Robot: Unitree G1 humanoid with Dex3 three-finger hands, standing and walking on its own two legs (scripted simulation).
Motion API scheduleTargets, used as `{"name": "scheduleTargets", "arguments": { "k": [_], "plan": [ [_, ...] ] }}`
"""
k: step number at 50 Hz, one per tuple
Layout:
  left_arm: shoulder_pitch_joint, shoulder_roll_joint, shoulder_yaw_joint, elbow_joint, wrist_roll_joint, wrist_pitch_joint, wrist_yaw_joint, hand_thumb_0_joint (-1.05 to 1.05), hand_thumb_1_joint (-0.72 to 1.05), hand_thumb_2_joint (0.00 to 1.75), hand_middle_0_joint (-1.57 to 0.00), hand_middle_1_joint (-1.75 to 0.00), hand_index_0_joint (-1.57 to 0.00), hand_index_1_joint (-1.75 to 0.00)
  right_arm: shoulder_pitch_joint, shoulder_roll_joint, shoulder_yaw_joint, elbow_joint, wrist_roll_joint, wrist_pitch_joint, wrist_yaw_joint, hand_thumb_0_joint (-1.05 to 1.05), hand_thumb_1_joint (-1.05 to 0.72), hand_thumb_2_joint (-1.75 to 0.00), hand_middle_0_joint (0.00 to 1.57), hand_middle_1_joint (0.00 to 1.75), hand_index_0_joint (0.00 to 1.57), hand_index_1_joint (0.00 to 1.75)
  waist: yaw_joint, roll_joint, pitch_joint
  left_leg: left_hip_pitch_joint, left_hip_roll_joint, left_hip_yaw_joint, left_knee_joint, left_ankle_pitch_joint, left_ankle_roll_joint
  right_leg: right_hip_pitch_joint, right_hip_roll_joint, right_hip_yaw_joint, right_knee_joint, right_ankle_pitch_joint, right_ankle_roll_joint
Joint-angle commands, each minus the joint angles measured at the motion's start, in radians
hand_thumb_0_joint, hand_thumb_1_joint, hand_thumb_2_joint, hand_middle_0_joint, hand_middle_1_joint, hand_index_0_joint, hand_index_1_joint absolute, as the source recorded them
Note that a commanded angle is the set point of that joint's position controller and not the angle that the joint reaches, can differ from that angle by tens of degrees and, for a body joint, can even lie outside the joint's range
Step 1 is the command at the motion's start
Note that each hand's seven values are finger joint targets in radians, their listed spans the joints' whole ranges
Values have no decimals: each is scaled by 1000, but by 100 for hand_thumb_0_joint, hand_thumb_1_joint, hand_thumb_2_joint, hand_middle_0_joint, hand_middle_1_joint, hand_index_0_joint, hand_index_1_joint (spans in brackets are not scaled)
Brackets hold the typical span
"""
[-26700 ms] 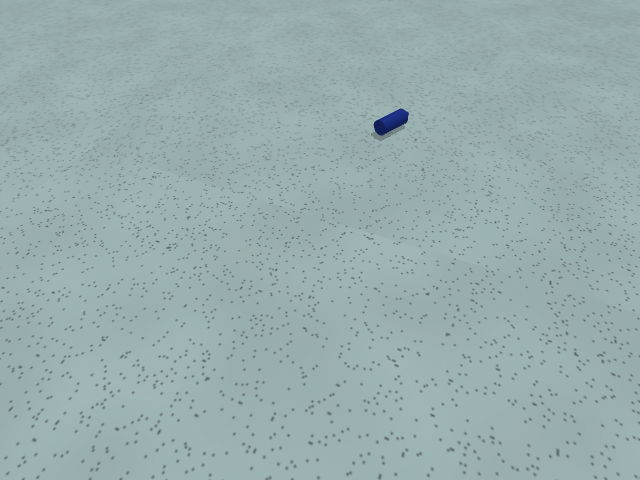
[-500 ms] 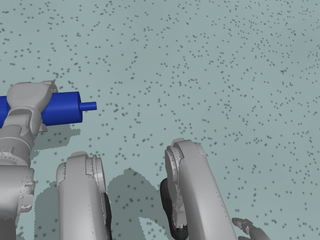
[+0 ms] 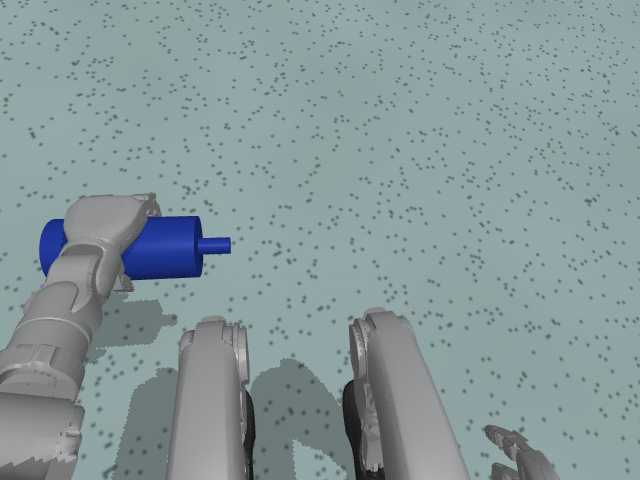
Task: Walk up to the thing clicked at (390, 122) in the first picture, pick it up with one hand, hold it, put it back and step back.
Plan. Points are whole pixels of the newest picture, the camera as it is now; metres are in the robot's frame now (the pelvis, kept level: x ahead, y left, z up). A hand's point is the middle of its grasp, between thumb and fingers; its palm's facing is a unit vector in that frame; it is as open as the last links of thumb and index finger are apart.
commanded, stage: lift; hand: left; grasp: from above
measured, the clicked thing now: (146, 248) +0.43 +0.24 -0.13
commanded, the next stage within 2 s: hold in 1.10 s
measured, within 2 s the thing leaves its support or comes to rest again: neither
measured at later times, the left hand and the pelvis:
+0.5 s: hand (25, 228) +0.36 +0.26 +0.10, palm faces -0.42 -0.08 -0.90, open 11.5 cm; pelvis +0.02 +0.00 +0.18, yaw +3 degrees
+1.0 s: hand out of the picture +0.37 +0.24 +0.21, palm faces -0.44 -0.08 -0.90, open 11.5 cm; pelvis +0.06 +0.00 +0.28, yaw +3 degrees
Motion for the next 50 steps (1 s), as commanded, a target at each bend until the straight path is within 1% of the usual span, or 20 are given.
{"name": "scheduleTargets", "arguments": {
  "k": [1,6,7,10,13,16,18,19,20,23,27,30,32,37,39,41,44,46,48,50],
  "plan": [
    [-289,208,71,-252,-20,22,29,0,51,102,-91,-84,-90,-86,126,-202,-76,-63,18,-13,-35,0,-91,-91,20,30,20,30,1,172,-586,589,-24,23,-375,32,20,340,20,-42,-322,102,-67],
    [-196,188,65,-316,-34,49,11,0,53,102,-93,-84,-92,-86,105,-181,-79,-82,29,-9,-53,0,-92,-91,20,30,20,30,14,153,-579,693,-22,28,-473,48,20,459,21,-29,-422,114,-62],
    [-213,184,63,-356,-39,53,8,0,55,103,-95,-84,-94,-86,99,-182,-81,-84,33,-8,-58,0,-91,-91,20,30,20,30,10,151,-581,711,-21,19,-503,33,20,472,18,-27,-442,105,-60],
    [-128,156,54,-350,-44,73,1,0,54,99,-95,-79,-93,-81,83,-175,-80,-87,41,-6,-72,0,-91,-91,20,30,20,30,16,145,-526,780,-16,4,-590,13,14,523,19,-26,-499,96,-57],
    [-103,155,48,-396,-59,88,-7,0,54,97,-95,-77,-93,-79,64,-164,-74,-92,49,-6,-87,0,-91,-91,20,30,20,30,20,137,-491,846,-13,8,-668,-17,14,603,23,-18,-581,73,-55],
    [-82,157,48,-434,-67,90,-15,0,54,100,-97,-78,-95,-81,62,-151,-69,-88,55,-11,-104,0,-92,-91,20,30,20,30,20,103,-498,917,-22,40,-706,39,18,713,22,5,-675,100,-55],
    [-42,132,32,-424,-73,90,-20,0,56,99,-100,-75,-97,-78,56,-139,-61,-89,59,-14,-116,0,-92,-91,20,30,20,30,12,87,-427,936,-24,47,-752,36,19,758,22,17,-738,86,-53],
    [-32,158,55,-422,-76,89,-19,0,55,99,-99,-74,-96,-77,55,-142,-60,-82,63,-17,-121,0,-91,-91,20,30,20,30,28,77,-407,961,-22,44,-789,19,18,788,23,20,-763,69,-53],
    [-23,134,34,-401,-75,89,-22,0,55,98,-99,-74,-96,-78,50,-131,-56,-77,64,-20,-125,0,-92,-91,20,30,20,30,21,72,-371,972,-24,53,-803,30,18,803,22,27,-792,74,-53],
    [-36,116,26,-386,-70,82,-20,0,55,100,-99,-74,-95,-78,56,-130,-55,-69,66,-34,-135,0,-91,-91,20,30,20,30,22,76,-330,1042,-16,38,-886,28,13,852,23,27,-844,82,-54],
    [13,62,-9,-323,-70,76,-21,0,53,98,-97,-75,-94,-78,66,-125,-57,-61,69,-48,-140,0,-91,-91,20,30,20,30,31,57,-296,1145,-15,38,-967,107,6,944,22,30,-925,150,-55],
    [2,72,-2,-309,-67,69,-18,0,54,100,-97,-77,-94,-80,75,-123,-57,-60,69,-56,-141,0,-91,-91,20,30,20,30,36,34,-266,1182,-22,53,-1016,139,9,1024,23,36,-994,179,-54],
    [-8,48,-24,-305,-58,65,-15,0,56,99,-98,-77,-95,-80,83,-123,-60,-54,67,-61,-141,0,-91,-91,20,30,20,30,36,43,-277,1240,-25,64,-1041,190,7,1069,22,39,-1022,226,-54],
    [-2,53,-4,-282,-48,70,8,0,60,102,-100,-80,-98,-83,97,-125,-64,-47,63,-61,-136,0,-91,-91,20,30,20,30,49,38,-263,1344,-24,70,-1124,282,4,1171,21,41,-1099,310,-52],
    [-24,47,-15,-290,-47,72,9,0,59,105,-101,-79,-98,-83,98,-128,-66,-53,64,-59,-133,0,-91,-91,20,30,20,30,46,44,-247,1386,-27,76,-1155,311,3,1204,19,44,-1133,340,-49],
    [-10,55,-2,-285,-45,78,16,0,59,104,-101,-79,-98,-82,105,-127,-67,-49,61,-56,-131,0,-90,-91,20,30,20,30,51,27,-243,1408,-29,77,-1180,338,4,1247,17,48,-1163,366,-47],
    [10,48,-7,-278,-49,86,9,0,59,105,-102,-78,-99,-82,101,-126,-67,-50,60,-53,-129,0,-91,-91,20,30,20,30,54,26,-234,1454,-31,81,-1220,378,3,1302,14,56,-1204,407,-44],
    [0,50,-6,-292,-53,84,3,0,57,105,-101,-77,-97,-81,99,-126,-69,-52,60,-51,-129,0,-91,-91,20,30,20,30,59,34,-223,1486,-31,81,-1250,386,2,1321,13,57,-1229,411,-45],
    [2,32,-21,-294,-58,82,-6,0,55,102,-99,-77,-96,-80,100,-126,-69,-58,60,-51,-129,0,-91,-91,20,30,20,30,48,20,-213,1517,-31,82,-1273,397,1,1342,12,58,-1255,421,-43],
    [34,50,-3,-285,-63,80,-9,0,55,102,-99,-78,-96,-81,91,-126,-70,-67,61,-48,-130,0,-91,-91,20,30,20,30,66,17,-188,1525,-34,87,-1304,380,4,1377,10,60,-1293,405,-41]
  ]
}}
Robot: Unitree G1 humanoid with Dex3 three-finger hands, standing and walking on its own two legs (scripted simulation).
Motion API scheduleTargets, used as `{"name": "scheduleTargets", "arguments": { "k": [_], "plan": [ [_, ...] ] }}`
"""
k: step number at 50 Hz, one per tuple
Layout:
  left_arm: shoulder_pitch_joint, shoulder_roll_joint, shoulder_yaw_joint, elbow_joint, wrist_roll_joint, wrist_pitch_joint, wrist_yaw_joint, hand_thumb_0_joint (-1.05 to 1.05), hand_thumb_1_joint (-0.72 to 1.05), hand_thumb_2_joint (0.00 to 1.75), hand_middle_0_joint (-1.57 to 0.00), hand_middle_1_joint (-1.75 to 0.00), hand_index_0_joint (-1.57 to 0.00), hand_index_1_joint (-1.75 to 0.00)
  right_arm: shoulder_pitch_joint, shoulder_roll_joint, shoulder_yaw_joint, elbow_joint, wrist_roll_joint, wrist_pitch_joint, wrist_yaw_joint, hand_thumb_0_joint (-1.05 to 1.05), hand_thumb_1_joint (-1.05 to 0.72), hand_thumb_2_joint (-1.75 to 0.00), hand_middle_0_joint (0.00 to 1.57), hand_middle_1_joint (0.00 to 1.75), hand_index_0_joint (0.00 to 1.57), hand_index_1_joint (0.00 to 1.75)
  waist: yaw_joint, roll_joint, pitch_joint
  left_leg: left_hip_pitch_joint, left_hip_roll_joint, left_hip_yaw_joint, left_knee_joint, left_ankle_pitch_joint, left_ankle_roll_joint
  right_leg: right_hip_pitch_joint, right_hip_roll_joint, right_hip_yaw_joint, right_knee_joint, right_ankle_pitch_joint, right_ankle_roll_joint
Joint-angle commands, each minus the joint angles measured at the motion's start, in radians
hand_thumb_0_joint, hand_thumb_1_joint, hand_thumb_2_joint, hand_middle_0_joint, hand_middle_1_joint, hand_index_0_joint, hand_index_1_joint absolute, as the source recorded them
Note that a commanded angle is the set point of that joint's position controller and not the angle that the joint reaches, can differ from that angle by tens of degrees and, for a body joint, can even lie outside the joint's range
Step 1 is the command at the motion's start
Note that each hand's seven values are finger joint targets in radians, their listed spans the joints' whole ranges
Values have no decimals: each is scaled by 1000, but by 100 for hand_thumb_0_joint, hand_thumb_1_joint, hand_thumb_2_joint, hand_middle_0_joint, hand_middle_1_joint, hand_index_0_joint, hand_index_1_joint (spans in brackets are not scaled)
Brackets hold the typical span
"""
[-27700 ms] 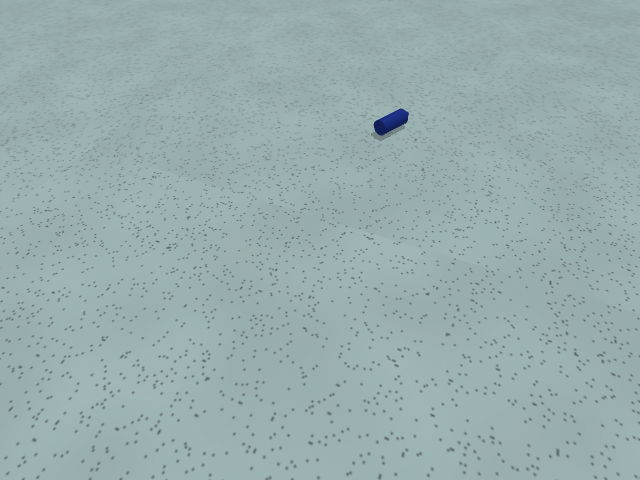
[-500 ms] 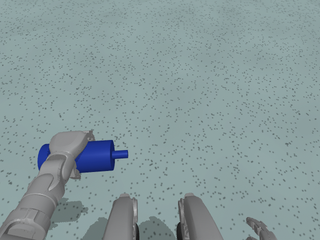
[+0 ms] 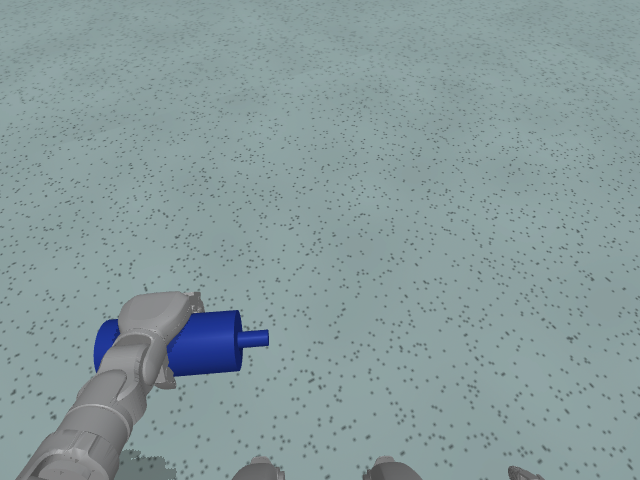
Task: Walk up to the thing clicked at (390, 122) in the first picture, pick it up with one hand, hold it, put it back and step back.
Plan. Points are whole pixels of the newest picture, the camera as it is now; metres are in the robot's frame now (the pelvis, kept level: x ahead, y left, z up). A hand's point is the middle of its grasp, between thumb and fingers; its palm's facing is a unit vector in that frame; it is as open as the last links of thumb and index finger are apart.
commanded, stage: lift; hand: left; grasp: from above
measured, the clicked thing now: (189, 343) +0.33 +0.20 -0.10
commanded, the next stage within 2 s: hold in 0.10 s
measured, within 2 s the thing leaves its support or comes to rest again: neither
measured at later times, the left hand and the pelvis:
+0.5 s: hand (153, 323) +0.33 +0.22 -0.02, palm faces -0.44 -0.04 -0.90, open 11.5 cm; pelvis +0.02 +0.00 +0.03, yaw -1 degrees
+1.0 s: hand (153, 320) +0.33 +0.22 +0.01, palm faces -0.44 -0.03 -0.90, open 11.5 cm; pelvis +0.02 +0.00 +0.04, yaw -1 degrees
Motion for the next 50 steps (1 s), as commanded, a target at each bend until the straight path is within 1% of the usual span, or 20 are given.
{"name": "scheduleTargets", "arguments": {
  "k": [1,4,5,7,9,11,12,14,17,21,22,25,28,35,38,40,43,46,49,50],
  "plan": [
    [-276,179,69,-171,-11,-9,25,0,56,104,-100,-77,-96,-81,-1,-147,-46,-116,3,-32,-13,0,-91,-91,20,30,20,30,8,5,-247,273,-41,-4,-212,137,7,163,25,-8,-221,144,-32],
    [-280,199,85,-185,-13,-20,22,0,57,105,-101,-78,-97,-82,-7,-148,-48,-117,5,-35,-13,0,-91,-90,20,30,20,30,11,32,-245,309,-40,-4,-247,125,0,179,26,-9,-244,126,-34],
    [-280,194,79,-196,-11,-23,21,0,59,105,-102,-78,-99,-82,-12,-149,-51,-121,5,-34,-14,0,-91,-91,20,30,20,30,18,38,-258,337,-38,-1,-255,149,-1,188,26,-13,-249,146,-36],
    [-299,184,65,-226,-5,-25,18,0,60,106,-102,-80,-99,-83,-9,-151,-52,-121,8,-34,-16,0,-90,-90,20,30,20,30,8,23,-270,368,-39,-1,-262,195,0,216,27,-6,-259,191,-33],
    [-289,200,82,-215,-12,-25,18,0,60,108,-101,-82,-98,-85,-12,-153,-53,-117,8,-32,-16,0,-90,-90,20,30,20,30,12,20,-251,375,-40,2,-273,216,1,235,26,-8,-274,211,-32],
    [-273,186,70,-193,-5,-24,14,0,59,106,-99,-82,-97,-85,-13,-150,-51,-113,9,-29,-14,0,-90,-90,20,30,20,30,16,19,-231,380,-40,2,-287,222,0,240,25,-7,-283,212,-34],
    [-286,200,75,-207,-3,-26,12,0,59,106,-100,-82,-98,-84,-21,-153,-51,-119,10,-27,-15,0,-90,-90,20,30,20,30,18,4,-232,384,-42,5,-293,222,3,254,25,-5,-296,214,-32],
    [-303,206,75,-217,-3,-30,0,0,59,105,-99,-81,-97,-84,-26,-154,-52,-117,12,-26,-15,0,-90,-90,20,30,20,30,13,24,-238,405,-41,6,-307,233,0,264,26,-6,-299,220,-33],
    [-277,209,80,-221,-7,-32,-19,0,62,107,-102,-81,-100,-84,-33,-156,-51,-126,13,-20,-15,0,-90,-90,20,30,20,30,27,15,-220,419,-40,3,-327,238,0,282,27,-6,-319,219,-33],
    [-265,200,70,-244,-13,-36,-48,0,60,106,-99,-83,-98,-85,-43,-156,-50,-132,17,-15,-16,0,-90,-90,20,30,20,30,26,22,-227,459,-38,5,-344,288,-2,307,30,-8,-324,258,-36],
    [-258,207,77,-252,-12,-37,-50,0,61,107,-100,-82,-99,-85,-48,-158,-51,-141,18,-13,-16,0,-90,-90,20,30,20,30,34,26,-219,464,-38,8,-347,297,-2,309,30,-9,-330,264,-36],
    [-268,203,71,-265,-14,-40,-62,0,59,105,-99,-81,-97,-83,-58,-156,-47,-149,19,-10,-18,0,-90,-90,20,30,20,30,29,3,-194,458,-38,7,-360,286,1,322,31,-7,-346,260,-34],
    [-248,210,82,-277,-14,-37,-68,0,57,106,-98,-81,-96,-83,-67,-154,-46,-158,21,-6,-18,0,-90,-90,20,30,20,30,41,19,-199,466,-44,15,-365,288,1,338,26,1,-355,262,-35],
    [-252,216,86,-320,-14,-43,-90,0,57,106,-97,-82,-95,-84,-72,-155,-46,-160,22,0,-22,0,-90,-90,20,30,20,30,39,8,-217,510,-41,16,-381,343,4,369,28,0,-366,310,-32],
    [-264,213,83,-345,-19,-41,-89,0,58,104,-97,-82,-96,-84,-77,-155,-43,-167,23,4,-23,0,-89,-90,20,30,20,30,40,4,-201,509,-45,21,-395,317,7,381,24,4,-385,293,-30],
    [-232,219,92,-318,-21,-40,-94,0,59,105,-98,-83,-97,-84,-96,-153,-43,-174,25,6,-24,0,-90,-90,20,30,20,30,47,18,-181,510,-44,22,-407,299,6,376,25,1,-394,272,-32],
    [-231,209,82,-335,-16,-40,-99,0,58,107,-98,-82,-96,-84,-99,-151,-41,-176,26,8,-26,0,-90,-90,20,30,20,30,47,0,-185,516,-46,24,-411,313,10,392,22,4,-401,290,-28],
    [-222,220,93,-344,-25,-42,-106,0,58,107,-98,-83,-96,-85,-105,-150,-40,-179,27,10,-27,0,-90,-90,20,30,20,30,57,1,-178,520,-47,24,-422,306,10,407,21,4,-414,279,-29],
    [-234,206,77,-355,-19,-41,-107,0,56,105,-95,-84,-94,-85,-110,-149,-35,-185,28,12,-29,0,-90,-90,20,30,20,30,46,3,-161,530,-42,22,-438,290,9,396,24,3,-422,264,-31],
    [-233,212,84,-365,-23,-42,-110,0,57,105,-96,-83,-95,-84,-113,-153,-39,-186,29,11,-29,0,-90,-90,20,30,20,30,50,6,-164,540,-41,23,-444,287,8,401,24,2,-424,257,-33]
  ]
}}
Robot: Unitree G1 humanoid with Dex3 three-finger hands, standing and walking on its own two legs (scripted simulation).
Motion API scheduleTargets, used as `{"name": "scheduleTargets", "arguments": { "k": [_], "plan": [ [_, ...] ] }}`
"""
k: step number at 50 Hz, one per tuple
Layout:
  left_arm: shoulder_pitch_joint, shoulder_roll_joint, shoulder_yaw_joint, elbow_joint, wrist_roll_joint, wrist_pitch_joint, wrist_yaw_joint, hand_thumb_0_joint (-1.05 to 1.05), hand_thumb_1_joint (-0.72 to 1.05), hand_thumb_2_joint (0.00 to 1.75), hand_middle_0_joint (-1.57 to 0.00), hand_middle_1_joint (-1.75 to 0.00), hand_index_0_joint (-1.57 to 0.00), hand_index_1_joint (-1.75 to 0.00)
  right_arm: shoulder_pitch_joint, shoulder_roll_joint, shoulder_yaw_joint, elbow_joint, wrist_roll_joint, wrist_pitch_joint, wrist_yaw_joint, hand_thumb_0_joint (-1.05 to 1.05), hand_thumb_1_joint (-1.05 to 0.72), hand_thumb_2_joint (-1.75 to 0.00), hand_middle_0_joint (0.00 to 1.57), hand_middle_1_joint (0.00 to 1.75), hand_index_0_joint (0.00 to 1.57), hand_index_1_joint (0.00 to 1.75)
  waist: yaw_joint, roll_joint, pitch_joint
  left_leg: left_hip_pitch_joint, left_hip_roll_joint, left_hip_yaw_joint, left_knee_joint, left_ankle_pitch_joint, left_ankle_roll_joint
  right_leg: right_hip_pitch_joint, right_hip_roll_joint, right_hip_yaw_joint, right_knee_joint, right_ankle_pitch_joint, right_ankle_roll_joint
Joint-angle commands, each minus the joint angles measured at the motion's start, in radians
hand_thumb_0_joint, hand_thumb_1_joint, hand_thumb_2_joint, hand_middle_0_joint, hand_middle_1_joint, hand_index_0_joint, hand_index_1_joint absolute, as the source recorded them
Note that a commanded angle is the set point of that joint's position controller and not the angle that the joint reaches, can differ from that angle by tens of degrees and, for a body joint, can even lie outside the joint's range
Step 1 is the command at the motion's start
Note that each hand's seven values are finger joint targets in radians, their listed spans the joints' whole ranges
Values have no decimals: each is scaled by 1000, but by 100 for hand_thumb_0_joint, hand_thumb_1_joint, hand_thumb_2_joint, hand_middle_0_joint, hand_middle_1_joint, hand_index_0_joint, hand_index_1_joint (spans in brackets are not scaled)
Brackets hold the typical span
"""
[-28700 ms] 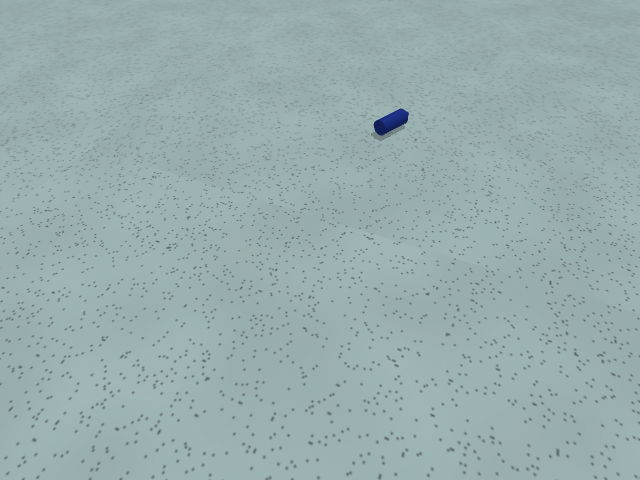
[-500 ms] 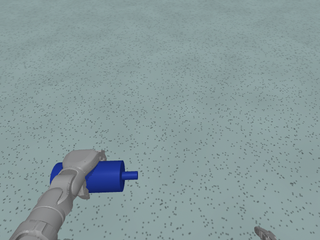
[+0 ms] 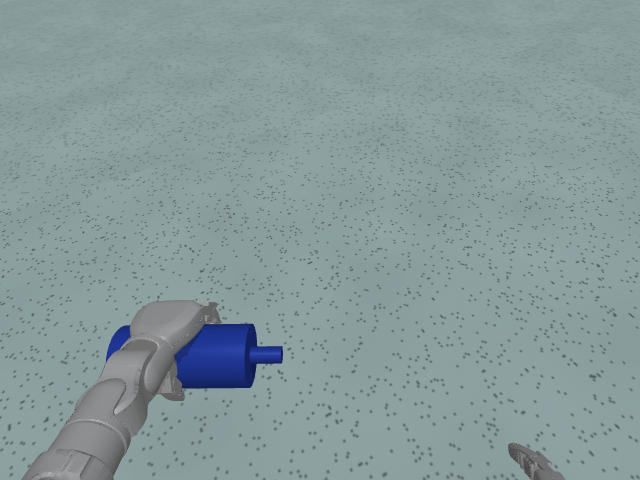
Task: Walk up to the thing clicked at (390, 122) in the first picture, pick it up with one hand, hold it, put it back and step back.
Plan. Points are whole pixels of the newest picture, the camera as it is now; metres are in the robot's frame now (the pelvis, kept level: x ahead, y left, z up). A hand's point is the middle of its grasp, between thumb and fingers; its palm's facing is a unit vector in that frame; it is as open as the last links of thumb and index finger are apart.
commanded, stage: hold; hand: left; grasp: from above
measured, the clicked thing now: (202, 355) +0.31 +0.19 -0.06
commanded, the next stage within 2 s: crouch in 1.10 s
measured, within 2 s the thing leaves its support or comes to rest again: neither
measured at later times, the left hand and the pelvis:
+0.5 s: hand (180, 355) +0.29 +0.21 -0.02, palm faces -0.44 -0.04 -0.90, open 11.5 cm; pelvis +0.00 +0.00 +0.01, yaw +0 degrees
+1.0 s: hand (176, 355) +0.29 +0.21 -0.02, palm faces -0.45 -0.04 -0.89, open 11.6 cm; pelvis +0.00 +0.00 +0.01, yaw +0 degrees
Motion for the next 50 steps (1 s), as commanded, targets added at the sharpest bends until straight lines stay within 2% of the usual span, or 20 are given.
{"name": "scheduleTargets", "arguments": {
  "k": [1,8,9,11,13,14,17,18,22,27,29,32,35,38,40,42,45,46,48,50],
  "plan": [
    [-311,199,107,-197,-6,-6,32,0,57,105,-96,-84,-95,-85,-69,-140,-41,-135,2,-41,-14,0,-90,-90,20,30,20,30,5,-10,-227,172,-30,-9,-106,173,7,54,39,-26,-106,147,-32],
    [-295,197,104,-209,-12,-3,24,0,57,107,-97,-85,-95,-87,-91,-135,-36,-144,6,-39,-19,0,-90,-90,20,30,20,30,8,-45,-217,186,-37,-1,-116,182,15,81,31,-20,-138,163,-23],
    [-310,201,108,-228,-12,-3,25,0,57,108,-97,-85,-95,-87,-89,-135,-36,-146,5,-38,-19,0,-90,-90,20,30,20,30,0,-27,-225,198,-39,3,-117,179,16,81,28,-15,-140,166,-22],
    [-307,210,118,-232,-13,-1,25,0,56,107,-97,-83,-95,-86,-93,-134,-35,-142,4,-36,-20,0,-90,-90,20,30,20,30,9,-12,-227,209,-37,4,-127,183,13,89,30,-19,-143,164,-25],
    [-300,192,97,-231,-10,1,20,0,57,107,-96,-84,-95,-86,-100,-134,-33,-144,6,-36,-21,0,-90,-90,20,30,20,30,3,-27,-218,214,-34,-1,-134,185,14,88,31,-20,-145,165,-26],
    [-301,208,114,-227,-11,1,20,0,55,107,-96,-83,-94,-85,-104,-133,-34,-143,7,-34,-22,0,-90,-90,20,30,20,30,12,-24,-214,211,-35,0,-135,185,14,93,30,-21,-150,163,-25],
    [-307,197,100,-239,-10,-1,12,0,55,106,-96,-85,-94,-87,-110,-129,-31,-148,7,-33,-23,0,-90,-90,20,30,20,30,8,-24,-201,211,-37,1,-146,168,14,94,29,-19,-162,149,-25],
    [-292,211,116,-240,-12,0,12,0,55,105,-94,-86,-93,-87,-114,-130,-30,-150,8,-33,-23,0,-90,-90,20,30,20,30,13,-20,-199,213,-38,3,-148,161,15,94,28,-18,-167,141,-24],
    [-299,197,100,-261,-16,6,4,0,58,105,-97,-85,-96,-86,-120,-129,-29,-155,10,-29,-24,0,-90,-90,20,30,20,30,12,-20,-211,235,-37,5,-154,196,16,111,28,-18,-168,176,-24],
    [-260,188,93,-260,-21,5,-7,0,55,107,-96,-84,-94,-86,-133,-125,-26,-164,14,-24,-25,0,-90,-90,20,30,20,30,17,-33,-186,237,-37,4,-170,186,16,119,28,-21,-182,161,-25],
    [-282,222,123,-267,-21,1,-3,0,54,106,-95,-84,-93,-86,-132,-127,-26,-159,12,-23,-26,0,-90,-90,20,30,20,30,23,-12,-193,242,-35,2,-177,182,13,125,30,-21,-184,152,-29],
    [-276,189,92,-258,-16,1,-6,0,55,109,-96,-84,-94,-86,-132,-125,-24,-162,13,-19,-26,0,-90,-90,20,30,20,30,15,-21,-183,249,-33,2,-182,194,14,126,30,-22,-184,166,-30],
    [-325,205,102,-269,-26,-3,-2,0,55,112,-96,-87,-94,-89,-131,-128,-25,-159,13,-19,-27,0,-90,-90,20,30,20,30,11,-27,-194,258,-36,3,-178,203,15,125,28,-19,-190,177,-25],
    [-269,196,107,-268,-21,-3,0,0,55,111,-96,-86,-94,-88,-132,-125,-27,-157,10,-19,-25,0,-90,-90,20,30,20,30,22,-23,-207,267,-40,7,-179,203,16,141,24,-19,-196,176,-25],
    [-289,179,85,-263,-19,0,-3,0,58,113,-99,-87,-97,-89,-137,-123,-26,-158,11,-17,-26,0,-90,-90,20,30,20,30,12,-30,-201,263,-39,5,-177,217,17,139,25,-21,-193,194,-23],
    [-284,212,115,-244,-15,1,4,0,57,112,-98,-86,-96,-88,-136,-122,-24,-156,13,-12,-27,0,-90,-90,20,30,20,30,22,-18,-184,254,-40,5,-184,209,14,136,26,-22,-197,183,-26],
    [-263,199,107,-245,-15,0,4,0,59,114,-99,-88,-97,-90,-139,-121,-27,-160,14,-10,-25,0,-90,-90,20,30,20,30,25,-19,-194,262,-39,5,-189,211,14,144,25,-21,-196,181,-28],
    [-284,186,92,-259,-16,-1,1,0,59,115,-99,-88,-97,-90,-130,-122,-27,-155,12,-8,-25,0,-90,-90,20,30,20,30,14,-16,-205,270,-36,4,-185,225,14,144,26,-22,-193,197,-28],
    [-328,202,94,-273,-14,-7,2,0,57,113,-98,-87,-96,-90,-127,-126,-29,-150,12,-8,-27,0,-90,-90,20,30,20,30,12,-21,-214,274,-36,1,-181,241,15,147,28,-24,-189,212,-27],
    [-318,220,115,-249,-9,-9,6,0,55,114,-96,-87,-94,-90,-119,-125,-29,-148,13,-7,-28,0,-90,-90,20,30,20,30,18,-7,-215,275,-40,5,-183,242,15,151,24,-22,-192,217,-28]
  ]
}}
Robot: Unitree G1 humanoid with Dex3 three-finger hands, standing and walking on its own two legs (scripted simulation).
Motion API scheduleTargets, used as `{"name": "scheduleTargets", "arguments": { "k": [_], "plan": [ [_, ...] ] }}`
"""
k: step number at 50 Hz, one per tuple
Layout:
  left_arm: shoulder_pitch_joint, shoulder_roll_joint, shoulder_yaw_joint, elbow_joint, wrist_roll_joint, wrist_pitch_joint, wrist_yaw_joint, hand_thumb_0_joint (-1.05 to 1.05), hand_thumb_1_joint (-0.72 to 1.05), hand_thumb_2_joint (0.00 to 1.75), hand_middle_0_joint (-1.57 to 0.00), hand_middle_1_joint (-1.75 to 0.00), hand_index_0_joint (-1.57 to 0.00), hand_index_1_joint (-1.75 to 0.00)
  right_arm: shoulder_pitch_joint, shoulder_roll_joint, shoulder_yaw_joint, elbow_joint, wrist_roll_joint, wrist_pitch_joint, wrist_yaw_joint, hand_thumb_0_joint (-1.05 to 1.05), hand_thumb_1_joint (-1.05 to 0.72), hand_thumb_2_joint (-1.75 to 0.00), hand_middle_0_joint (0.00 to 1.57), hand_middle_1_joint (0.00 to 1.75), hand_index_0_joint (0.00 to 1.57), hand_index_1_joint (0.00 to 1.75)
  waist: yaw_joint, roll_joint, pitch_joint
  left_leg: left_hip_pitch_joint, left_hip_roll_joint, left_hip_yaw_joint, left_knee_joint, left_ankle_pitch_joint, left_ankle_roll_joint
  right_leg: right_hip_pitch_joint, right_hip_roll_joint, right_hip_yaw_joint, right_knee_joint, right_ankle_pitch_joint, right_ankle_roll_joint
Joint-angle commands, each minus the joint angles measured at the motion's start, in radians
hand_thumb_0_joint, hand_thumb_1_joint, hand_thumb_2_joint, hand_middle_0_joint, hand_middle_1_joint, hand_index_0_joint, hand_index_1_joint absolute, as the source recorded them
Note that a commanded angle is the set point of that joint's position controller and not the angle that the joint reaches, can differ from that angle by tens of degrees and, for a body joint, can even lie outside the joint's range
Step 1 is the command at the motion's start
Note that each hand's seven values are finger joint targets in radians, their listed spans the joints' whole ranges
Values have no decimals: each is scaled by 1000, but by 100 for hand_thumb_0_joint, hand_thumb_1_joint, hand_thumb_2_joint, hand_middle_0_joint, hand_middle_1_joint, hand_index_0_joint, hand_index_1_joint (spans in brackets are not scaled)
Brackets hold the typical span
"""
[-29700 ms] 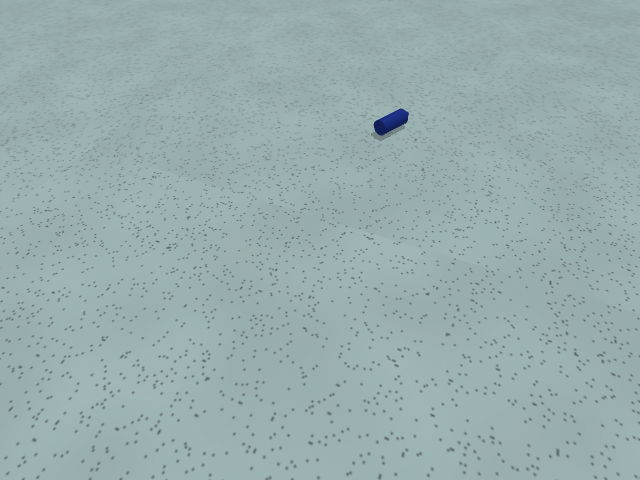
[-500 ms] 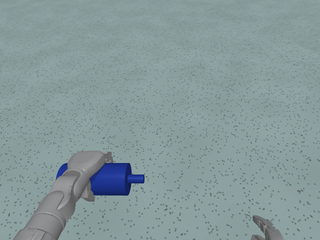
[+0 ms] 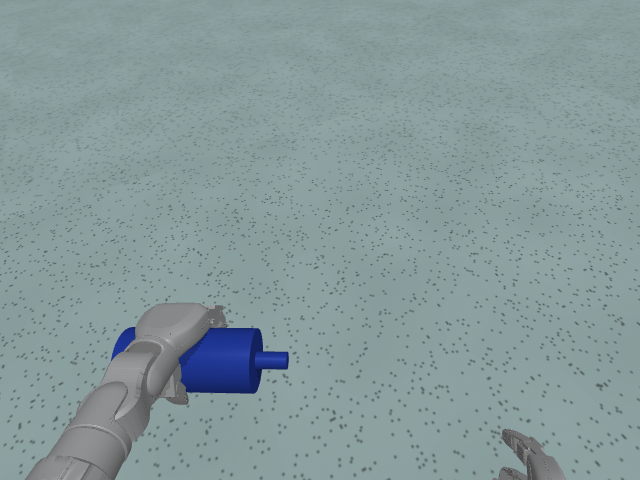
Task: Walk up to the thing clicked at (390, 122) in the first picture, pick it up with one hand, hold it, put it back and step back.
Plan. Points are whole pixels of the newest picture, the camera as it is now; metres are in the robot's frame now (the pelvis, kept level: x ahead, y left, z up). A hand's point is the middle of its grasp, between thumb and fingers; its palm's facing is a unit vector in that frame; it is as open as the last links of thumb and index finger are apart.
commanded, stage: hold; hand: left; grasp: from above
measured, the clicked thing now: (207, 359) +0.30 +0.19 -0.05
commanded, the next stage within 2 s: crouch in 0.10 s
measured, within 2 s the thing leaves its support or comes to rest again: neither
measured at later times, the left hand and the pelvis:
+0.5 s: hand (191, 370) +0.29 +0.22 -0.08, palm faces -0.44 -0.02 -0.90, open 11.6 cm; pelvis +0.00 +0.00 -0.01, yaw +1 degrees
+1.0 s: hand (230, 397) +0.34 +0.22 -0.32, palm faces -0.41 +0.05 -0.91, open 11.6 cm; pelvis -0.06 +0.01 -0.20, yaw +0 degrees
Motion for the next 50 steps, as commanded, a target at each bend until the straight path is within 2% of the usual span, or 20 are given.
{"name": "scheduleTargets", "arguments": {
  "k": [1,6,8,9,10,11,15,19,22,25,26,30,32,35,37,40,43,44,47,50],
  "plan": [
    [-353,198,116,-194,-2,-12,44,0,55,115,-96,-89,-94,-91,-80,-130,-42,-135,-1,-41,-12,0,-90,-90,20,30,20,30,-3,-8,-261,164,-31,0,-56,196,15,37,33,-26,-76,178,-27],
    [-301,164,91,-162,-3,-2,46,0,57,115,-97,-90,-95,-92,-82,-132,-43,-141,1,-38,-10,0,-90,-90,20,30,20,30,-1,-15,-239,152,-28,0,-64,195,12,35,35,-33,-78,170,-32],
    [-331,186,100,-183,0,-3,48,0,57,115,-98,-90,-96,-92,-80,-136,-44,-144,1,-36,-10,0,-90,-90,20,30,20,30,-2,-11,-241,154,-25,-3,-66,195,11,35,36,-33,-79,169,-32],
    [-313,194,114,-164,-2,-1,48,0,57,117,-98,-90,-95,-92,-85,-133,-44,-146,3,-34,-10,0,-90,-90,20,30,20,30,12,-5,-224,144,-26,-4,-71,184,10,36,36,-34,-82,154,-33],
    [-304,190,112,-165,-2,-1,47,0,62,109,-97,-95,-98,-94,-83,-132,-42,-147,3,-32,-10,0,-92,-92,20,30,20,30,5,-18,-223,146,-29,-1,-69,178,13,34,33,-31,-88,152,-31],
    [-297,181,105,-165,-2,1,47,0,54,101,-89,-90,-90,-89,-86,-131,-42,-146,1,-32,-10,0,-88,-90,20,30,20,30,7,-28,-226,144,-28,-2,-67,177,15,38,32,-32,-90,152,-29],
    [-284,166,102,-113,7,-7,68,0,49,103,-87,-92,-87,-92,-79,-129,-40,-144,0,-27,-8,0,-90,-90,20,30,20,30,-3,-48,-195,118,-30,-1,-60,162,16,14,31,-32,-83,141,-28],
    [-308,144,101,-65,36,-34,132,0,45,105,-86,-89,-85,-90,-50,-131,-46,-125,-11,-19,-2,0,-90,-90,20,30,20,30,-22,-56,-207,87,-31,-2,-18,155,14,-34,30,-32,-42,136,-30],
    [-304,124,98,57,75,-45,201,0,48,107,-88,-91,-88,-91,-33,-135,-53,-108,-24,-14,8,0,-90,-90,20,30,20,30,-27,-72,-191,-5,-37,-2,58,122,10,-111,27,-36,18,108,-29],
    [-426,122,86,111,114,-49,265,0,49,107,-88,-95,-89,-95,6,-146,-67,-79,-41,-15,21,0,-90,-91,20,30,20,30,-58,-43,-274,-77,-34,-1,182,120,7,-226,28,-35,127,113,-29],
    [-432,95,73,145,125,-47,286,0,52,109,-90,-95,-90,-95,23,-145,-73,-71,-45,-18,26,0,-90,-90,20,30,20,30,-60,-44,-298,-116,-33,-8,227,121,5,-267,30,-39,173,114,-31],
    [-504,106,91,235,169,-45,366,0,54,109,-92,-95,-92,-95,66,-155,-94,-65,-60,-26,41,0,-90,-90,20,30,20,30,-61,-8,-391,-272,-29,-15,391,83,4,-424,33,-46,324,67,-40],
    [-519,68,75,324,181,-37,396,0,59,109,-95,-96,-96,-96,77,-156,-94,-60,-67,-32,47,0,-90,-90,20,30,20,30,-81,-49,-399,-387,-27,-18,467,48,12,-506,37,-52,400,41,-39],
    [-588,97,96,364,197,-33,433,0,62,114,-97,-98,-97,-98,91,-166,-105,-45,-79,-47,46,0,-90,-90,20,30,20,30,-81,-1,-476,-488,-28,-22,569,-11,12,-633,40,-62,509,-16,-47],
    [-633,128,116,373,209,-36,451,0,66,112,-100,-96,-100,-96,100,-177,-113,-34,-90,-58,45,0,-90,-90,20,30,20,30,-78,53,-528,-547,-25,-38,630,-49,5,-733,38,-71,592,-50,-52],
    [-678,126,127,403,212,-31,468,0,67,114,-102,-94,-101,-94,113,-180,-113,-27,-101,-73,40,0,-90,-90,20,30,20,30,-105,46,-585,-668,-18,-57,723,-115,10,-851,36,-79,694,-103,-53],
    [-711,151,144,412,211,-24,477,0,63,114,-100,-94,-99,-95,120,-183,-118,-22,-109,-87,34,0,-90,-90,20,30,20,30,-105,43,-669,-747,-20,-59,798,-177,13,-915,35,-84,770,-150,-55],
    [-720,171,156,424,212,-22,478,0,62,114,-99,-94,-98,-95,119,-188,-119,-21,-111,-90,35,0,-90,-90,20,30,20,30,-109,48,-666,-783,-19,-65,815,-197,11,-948,34,-84,795,-170,-56],
    [-725,148,151,472,199,-16,468,0,64,116,-100,-95,-100,-96,124,-191,-117,-7,-123,-104,38,0,-90,-90,20,30,20,30,-128,49,-673,-856,-13,-90,874,-248,10,-1069,33,-97,871,-219,-56],
    [-754,185,170,491,197,-21,464,0,64,119,-101,-95,-100,-97,130,-197,-113,-5,-126,-112,43,0,-90,-90,20,30,20,30,-135,51,-686,-927,-16,-97,923,-327,8,-1135,30,-103,929,-281,-60]
  ]
}}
